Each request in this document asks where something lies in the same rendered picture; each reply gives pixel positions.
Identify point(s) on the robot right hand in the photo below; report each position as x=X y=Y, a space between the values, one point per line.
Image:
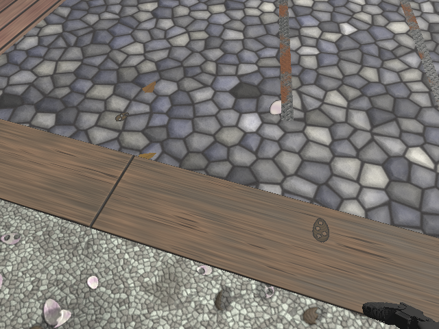
x=401 y=315

